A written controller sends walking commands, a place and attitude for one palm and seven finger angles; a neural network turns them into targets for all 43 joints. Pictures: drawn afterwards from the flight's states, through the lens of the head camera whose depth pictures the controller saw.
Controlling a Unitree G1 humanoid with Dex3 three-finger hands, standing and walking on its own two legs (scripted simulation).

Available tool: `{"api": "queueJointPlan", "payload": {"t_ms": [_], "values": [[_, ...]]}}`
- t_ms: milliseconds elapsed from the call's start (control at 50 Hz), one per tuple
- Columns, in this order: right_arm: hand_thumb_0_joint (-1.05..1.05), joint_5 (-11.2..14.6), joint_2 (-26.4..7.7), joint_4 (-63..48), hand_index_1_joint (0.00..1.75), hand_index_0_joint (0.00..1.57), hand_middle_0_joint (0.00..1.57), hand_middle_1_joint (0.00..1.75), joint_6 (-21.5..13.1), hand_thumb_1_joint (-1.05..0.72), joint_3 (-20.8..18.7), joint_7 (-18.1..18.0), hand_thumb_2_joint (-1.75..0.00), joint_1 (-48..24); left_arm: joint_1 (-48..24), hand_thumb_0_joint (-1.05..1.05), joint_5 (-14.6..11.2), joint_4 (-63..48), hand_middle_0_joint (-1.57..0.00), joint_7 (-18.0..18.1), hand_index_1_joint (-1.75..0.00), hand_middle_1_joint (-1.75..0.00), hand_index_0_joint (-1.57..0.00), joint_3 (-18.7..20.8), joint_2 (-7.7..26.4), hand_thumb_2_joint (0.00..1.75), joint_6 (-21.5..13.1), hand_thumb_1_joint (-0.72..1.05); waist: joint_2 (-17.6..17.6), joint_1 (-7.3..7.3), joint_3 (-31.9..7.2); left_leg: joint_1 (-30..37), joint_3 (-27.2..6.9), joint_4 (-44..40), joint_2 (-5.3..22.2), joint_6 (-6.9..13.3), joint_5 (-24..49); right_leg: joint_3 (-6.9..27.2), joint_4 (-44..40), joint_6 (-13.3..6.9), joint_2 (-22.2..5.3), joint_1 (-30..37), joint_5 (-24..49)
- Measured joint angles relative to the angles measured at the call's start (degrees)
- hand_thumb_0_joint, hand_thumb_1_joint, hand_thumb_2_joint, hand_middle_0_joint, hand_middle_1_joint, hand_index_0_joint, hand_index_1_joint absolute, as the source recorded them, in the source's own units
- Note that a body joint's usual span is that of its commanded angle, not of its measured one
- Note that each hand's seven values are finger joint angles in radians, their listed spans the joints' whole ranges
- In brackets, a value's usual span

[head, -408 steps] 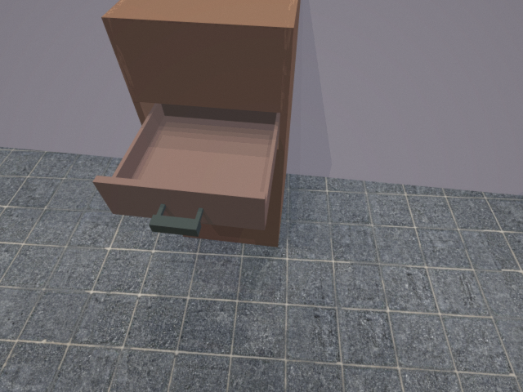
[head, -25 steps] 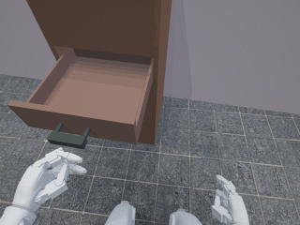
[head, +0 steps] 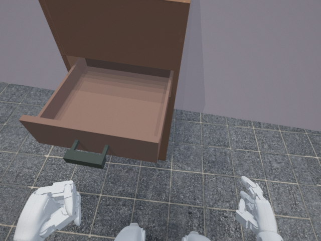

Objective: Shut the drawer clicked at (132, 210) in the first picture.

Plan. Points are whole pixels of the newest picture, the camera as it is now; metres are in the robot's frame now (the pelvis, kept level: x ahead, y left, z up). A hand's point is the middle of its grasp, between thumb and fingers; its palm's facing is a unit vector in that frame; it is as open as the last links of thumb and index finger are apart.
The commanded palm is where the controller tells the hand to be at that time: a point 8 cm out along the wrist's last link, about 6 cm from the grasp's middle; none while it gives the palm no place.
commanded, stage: raise the hand and make a fist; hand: left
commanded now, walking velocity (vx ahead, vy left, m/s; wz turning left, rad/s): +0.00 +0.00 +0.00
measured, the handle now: (88, 152) +0.35 +0.23 -0.04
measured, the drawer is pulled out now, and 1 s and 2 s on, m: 0.30 0.30 0.30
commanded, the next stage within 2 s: bring the fist close to the handle in 0.68 s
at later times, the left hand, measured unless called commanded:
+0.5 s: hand (63, 219) +0.16 +0.20 +0.06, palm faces -0.09 -0.99 -0.05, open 3.3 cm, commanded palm +0.12 +0.26 +0.07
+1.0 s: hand (77, 213) +0.18 +0.18 +0.04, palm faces -0.07 -0.99 -0.08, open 3.3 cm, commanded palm +0.15 +0.25 +0.04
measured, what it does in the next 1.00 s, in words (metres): stands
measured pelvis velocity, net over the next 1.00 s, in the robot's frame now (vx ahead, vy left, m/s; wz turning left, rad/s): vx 0.00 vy -0.01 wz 0.01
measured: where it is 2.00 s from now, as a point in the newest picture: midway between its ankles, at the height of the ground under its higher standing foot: outside the picture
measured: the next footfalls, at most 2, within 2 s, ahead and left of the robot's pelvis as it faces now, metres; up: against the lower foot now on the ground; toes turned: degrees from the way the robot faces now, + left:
none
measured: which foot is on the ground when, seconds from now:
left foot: down 0.00-1.00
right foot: down 0.00-1.00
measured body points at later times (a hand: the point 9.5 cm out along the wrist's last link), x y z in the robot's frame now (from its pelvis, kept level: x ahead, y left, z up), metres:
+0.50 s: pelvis +0.00 +0.02 +0.00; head +0.05 +0.04 +0.45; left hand +0.16 +0.25 +0.07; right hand +0.20 -0.21 -0.05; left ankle +0.03 +0.08 -0.66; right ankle +0.01 -0.11 -0.66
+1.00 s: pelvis +0.00 -0.01 -0.01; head +0.05 +0.00 +0.44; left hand +0.17 +0.24 +0.05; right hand +0.20 -0.24 -0.07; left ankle +0.03 +0.08 -0.66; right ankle +0.01 -0.11 -0.66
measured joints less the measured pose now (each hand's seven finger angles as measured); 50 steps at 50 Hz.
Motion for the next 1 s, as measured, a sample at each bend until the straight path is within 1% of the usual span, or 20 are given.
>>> {"api": "queueJointPlan", "payload": {"t_ms": [120,200,260,320,420,600,700,840,1000], "values": [[0.01,-0.35,1.72,-2.85,0.3,0.2,0.2,0.3,2.02,-0.9,2.16,0.75,-0.9,-0.66,2.83,0.02,1.08,-3.58,-1.34,1.36,-1.53,-1.53,-1.34,-1.2,-0.02,0.9,1.84,0.9,0.27,1.18,-0.6,0.75,-0.08,-0.35,-0.48,0.64,-0.16,-0.07,-0.91,0.76,-0.37,1.16,0.11],[0.01,-0.5,1.54,-3.64,0.3,0.2,0.2,0.3,2.52,-0.9,2.99,0.92,-0.9,-0.23,3.76,0.02,1.36,-5.34,-1.37,1.47,-1.57,-1.57,-1.37,-1.89,0.13,0.9,2.25,0.9,0.53,1.79,-0.43,0.55,-0.33,0.11,-0.74,0.95,-0.39,-0.32,-0.85,1.1,-0.6,1.31,-0.02],[0.01,-0.48,1.28,-3.55,0.3,0.2,0.21,0.3,2.88,-0.9,3.08,0.93,-0.9,0.41,4.11,0.02,1.47,-6.51,-1.39,1.29,-1.58,-1.58,-1.38,-2.08,0.33,0.9,2.59,0.9,0.54,1.99,-0.44,0.36,-0.34,0.34,-0.8,1.11,-0.52,-0.34,-0.78,1.28,-0.66,1.21,-0.06],[0.01,-0.27,1.07,-3.06,0.3,0.2,0.21,0.3,3.34,-0.9,2.82,0.8,-0.9,1.09,4.3,0.02,1.27,-7.04,-1.39,1.07,-1.59,-1.59,-1.39,-1.55,0.68,0.9,3.08,0.9,0.51,1.81,-0.38,0.42,-0.31,0.35,-0.75,1.18,-0.56,-0.29,-0.92,1.37,-0.6,1.32,0.02],[0.01,0.0,0.48,-2.59,0.3,0.2,0.21,0.3,3.5,-0.9,2.01,0.8,-0.9,2.44,5.22,0.02,0.84,-7.6,-1.4,1.41,-1.59,-1.59,-1.39,-1.21,0.75,0.9,3.52,0.9,0.53,0.99,-0.41,0.52,-0.2,0.14,-0.66,1.23,-0.46,-0.15,-1.22,1.43,-0.48,1.39,0.24],[0.02,0.13,-0.31,-2.7,0.3,0.2,0.2,0.3,3.47,-0.9,0.99,0.78,-0.9,3.74,6.23,0.02,1.6,-8.32,-1.4,3.7,-1.6,-1.6,-1.39,-2.08,0.91,0.9,2.64,0.9,0.52,-0.07,-0.58,-0.04,0.05,0.52,-0.45,1.01,-0.44,0.11,-0.43,1.12,-0.34,0.49,0.14],[0.02,0.26,-0.09,-2.82,0.3,0.2,0.2,0.3,3.72,-0.9,1.05,0.71,-0.9,3.65,6.39,0.02,1.75,-8.25,-1.4,4.23,-1.6,-1.6,-1.39,-2.23,0.83,0.9,2.28,0.9,0.79,-0.14,-0.86,-0.11,0.02,0.58,-0.29,0.73,-0.41,0.11,-0.09,0.8,-0.2,0.26,0.01],[0.02,0.4,0.17,-2.89,0.3,0.2,0.2,0.3,3.72,-0.9,1.67,0.14,-0.9,3.1,5.36,0.02,1.3,-6.49,-1.4,3.79,-1.6,-1.6,-1.4,-1.4,1.04,0.9,2.14,0.9,1.18,0.02,-0.89,-0.21,-0.58,0.66,-0.09,0.1,-0.35,-0.44,0.14,0.13,0.05,0.22,-0.25],[0.01,0.01,-0.37,-1.9,0.3,0.2,0.2,0.3,2.95,-0.9,1.96,-0.49,-0.9,2.04,0.19,0.02,0.95,-0.59,-1.4,1.62,-1.6,-1.6,-1.4,-0.34,1.09,0.9,0.51,0.9,0.98,0.12,-1.09,-3.19,-1.35,2.86,0.36,-0.74,-1.07,-1.15,2.49,-0.8,0.42,-2.69,-1.32]]}}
